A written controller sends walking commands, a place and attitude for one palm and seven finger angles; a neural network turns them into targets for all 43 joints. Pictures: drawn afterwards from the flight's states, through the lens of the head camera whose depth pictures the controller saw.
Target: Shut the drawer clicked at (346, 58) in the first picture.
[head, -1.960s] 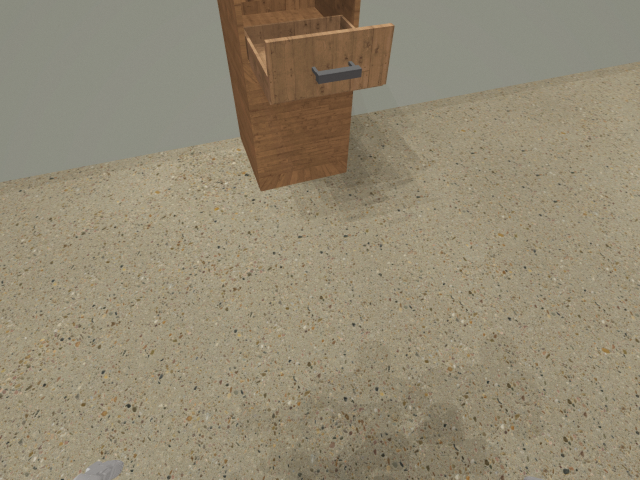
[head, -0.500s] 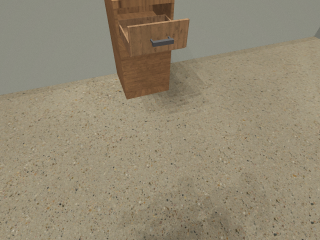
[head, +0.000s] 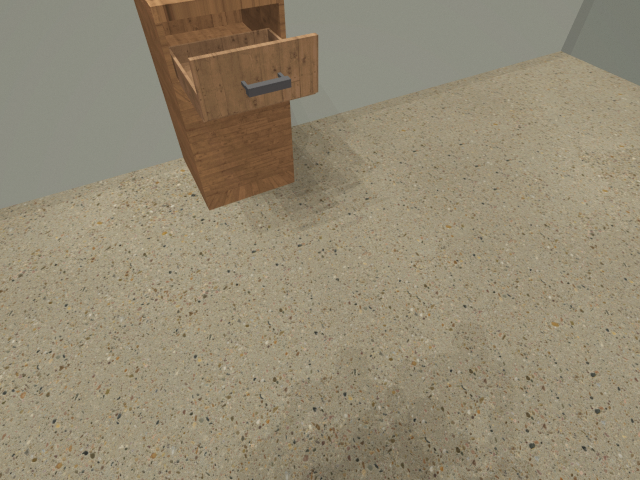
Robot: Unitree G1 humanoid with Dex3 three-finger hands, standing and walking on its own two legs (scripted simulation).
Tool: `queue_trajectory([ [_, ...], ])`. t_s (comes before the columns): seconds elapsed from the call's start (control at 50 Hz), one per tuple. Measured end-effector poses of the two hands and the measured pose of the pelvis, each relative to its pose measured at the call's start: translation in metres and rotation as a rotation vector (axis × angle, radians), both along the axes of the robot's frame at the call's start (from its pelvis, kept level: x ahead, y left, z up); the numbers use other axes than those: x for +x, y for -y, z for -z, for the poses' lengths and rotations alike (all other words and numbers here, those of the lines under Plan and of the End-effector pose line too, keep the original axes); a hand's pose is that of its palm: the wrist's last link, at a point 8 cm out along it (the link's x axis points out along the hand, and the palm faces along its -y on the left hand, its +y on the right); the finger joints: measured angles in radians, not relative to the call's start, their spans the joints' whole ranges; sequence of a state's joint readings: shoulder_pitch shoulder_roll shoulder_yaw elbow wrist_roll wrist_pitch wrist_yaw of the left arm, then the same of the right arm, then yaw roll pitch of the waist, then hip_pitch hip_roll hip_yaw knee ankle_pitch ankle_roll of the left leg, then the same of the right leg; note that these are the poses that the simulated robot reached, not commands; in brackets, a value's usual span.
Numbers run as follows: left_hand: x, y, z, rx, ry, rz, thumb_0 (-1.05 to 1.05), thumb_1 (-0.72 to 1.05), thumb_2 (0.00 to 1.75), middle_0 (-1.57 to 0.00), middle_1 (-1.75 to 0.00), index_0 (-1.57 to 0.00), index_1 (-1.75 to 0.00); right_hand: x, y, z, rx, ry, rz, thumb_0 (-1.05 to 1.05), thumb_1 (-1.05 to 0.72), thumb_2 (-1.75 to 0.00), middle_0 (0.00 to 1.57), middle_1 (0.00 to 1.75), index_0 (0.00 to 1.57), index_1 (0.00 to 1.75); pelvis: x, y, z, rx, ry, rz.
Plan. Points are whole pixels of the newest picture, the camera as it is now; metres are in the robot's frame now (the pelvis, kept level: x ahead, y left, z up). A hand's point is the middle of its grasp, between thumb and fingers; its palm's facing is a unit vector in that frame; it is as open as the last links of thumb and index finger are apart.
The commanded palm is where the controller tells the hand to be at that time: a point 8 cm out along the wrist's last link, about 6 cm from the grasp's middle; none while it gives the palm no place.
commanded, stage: walk to a spot facing it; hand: left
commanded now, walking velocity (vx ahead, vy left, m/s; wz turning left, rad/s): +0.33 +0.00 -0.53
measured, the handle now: (265, 83) +1.14 +0.25 -0.06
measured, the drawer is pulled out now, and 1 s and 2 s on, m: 0.30 0.30 0.30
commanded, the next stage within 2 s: turn to face it in 1.88 s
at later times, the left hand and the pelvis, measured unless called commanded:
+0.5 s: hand out of the picture +0.13 +0.21 -0.18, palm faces -0.06 -0.98 -0.16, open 7.4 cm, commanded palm none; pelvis +0.18 +0.03 +0.00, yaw -11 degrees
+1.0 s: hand (274, 267) +0.54 +0.14 -0.16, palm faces -0.47 -0.88 -0.13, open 7.4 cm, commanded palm none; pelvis +0.36 +0.03 +0.01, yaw -25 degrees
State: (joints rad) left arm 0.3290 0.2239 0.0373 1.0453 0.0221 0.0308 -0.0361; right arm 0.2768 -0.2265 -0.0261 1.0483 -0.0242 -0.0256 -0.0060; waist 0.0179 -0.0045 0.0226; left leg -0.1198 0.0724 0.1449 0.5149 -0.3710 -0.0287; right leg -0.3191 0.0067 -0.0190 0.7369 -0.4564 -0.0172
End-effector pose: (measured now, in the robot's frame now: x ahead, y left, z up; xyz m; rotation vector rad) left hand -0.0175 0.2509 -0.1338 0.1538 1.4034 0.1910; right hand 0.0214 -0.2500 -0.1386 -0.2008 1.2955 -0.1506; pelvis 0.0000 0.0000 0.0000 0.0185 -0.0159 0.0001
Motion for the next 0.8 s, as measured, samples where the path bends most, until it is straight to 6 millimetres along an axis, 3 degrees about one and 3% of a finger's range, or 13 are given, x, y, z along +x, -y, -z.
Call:
queue_trajectory([
  [0.08,0.03,0.019,0.008,-0.006,0.045,0.023,0.01,0.9,0.9,-0.2,-0.3,-0.2,-0.3,-0.02,0.009,0.017,0.019,-0.1,0.055,0.01,-0.9,-0.9,0.2,0.3,0.2,0.3,0.019,0.013,0.012,-0.017,0.006,0.021],
  [0.12,0.038,0.027,0.008,-0.006,0.065,0.009,0.01,0.9,0.9,-0.2,-0.3,-0.2,-0.3,-0.016,0.011,0.015,0.021,-0.139,0.06,0.01,-0.91,-0.9,0.2,0.3,0.2,0.3,0.028,0.016,0.01,-0.027,0.007,0.026],
  [0.16,0.043,0.034,0.004,-0.014,0.054,0.01,0.01,0.9,0.9,-0.2,-0.3,-0.2,-0.3,0.0,0.012,0.008,0.021,-0.126,0.068,0.01,-0.91,-0.9,0.2,0.3,0.2,0.3,0.039,0.018,0.004,-0.032,0.004,0.04],
  [0.26,0.058,0.042,-0.005,-0.045,-0.015,0.05,0.01,0.9,0.9,-0.2,-0.3,-0.2,-0.3,0.067,0.009,-0.01,0.023,0.02,0.104,0.01,-0.91,-0.9,0.2,0.3,0.2,0.3,0.069,0.014,-0.009,-0.027,-0.017,0.089],
  [0.34,0.08,0.036,-0.006,-0.056,-0.05,0.071,0.01,0.9,0.9,-0.2,-0.3,-0.2,-0.3,0.128,-0.001,-0.021,0.029,0.134,0.111,0.01,-0.91,-0.9,0.2,0.3,0.2,0.29,0.097,0.006,-0.012,-0.031,-0.025,0.127],
  [0.48,0.142,0.0,0.01,-0.056,-0.076,0.078,0.01,0.9,0.9,-0.2,-0.3,-0.2,-0.3,0.24,-0.033,-0.029,0.018,0.271,0.078,0.01,-0.91,-0.9,0.2,0.3,0.2,0.3,0.164,-0.023,-0.001,-0.046,-0.02,0.176],
  [0.54,0.181,-0.022,0.027,-0.058,-0.091,0.108,0.01,0.9,0.9,-0.2,-0.3,-0.2,-0.3,0.271,-0.045,-0.025,-0.019,0.337,0.094,0.01,-0.91,-0.9,0.2,0.3,0.2,0.3,0.194,-0.038,0.013,-0.054,-0.01,0.221],
  [0.6,0.238,-0.038,0.029,-0.051,-0.058,0.176,0.01,0.9,0.9,-0.2,-0.3,-0.2,-0.3,0.268,-0.055,-0.028,-0.031,0.316,0.156,0.0,-0.91,-0.9,0.2,0.3,0.2,0.3,0.216,-0.047,0.008,-0.047,0.004,0.264],
  [0.66,0.305,-0.043,0.019,-0.052,0.026,0.235,0.01,0.91,0.9,-0.2,-0.3,-0.2,-0.3,0.246,-0.067,-0.03,-0.033,0.232,0.238,0.0,-0.91,-0.9,0.2,0.3,0.2,0.3,0.238,-0.052,-0.002,-0.047,0.003,0.29],
  [0.8,0.437,-0.023,-0.002,-0.078,0.173,0.363,0.01,0.91,0.9,-0.19,-0.3,-0.19,-0.3,0.191,-0.072,-0.036,-0.076,0.034,0.415,-0.01,-0.95,-0.9,0.2,0.3,0.2,0.3,0.289,-0.059,-0.016,-0.037,-0.018,0.355],
])
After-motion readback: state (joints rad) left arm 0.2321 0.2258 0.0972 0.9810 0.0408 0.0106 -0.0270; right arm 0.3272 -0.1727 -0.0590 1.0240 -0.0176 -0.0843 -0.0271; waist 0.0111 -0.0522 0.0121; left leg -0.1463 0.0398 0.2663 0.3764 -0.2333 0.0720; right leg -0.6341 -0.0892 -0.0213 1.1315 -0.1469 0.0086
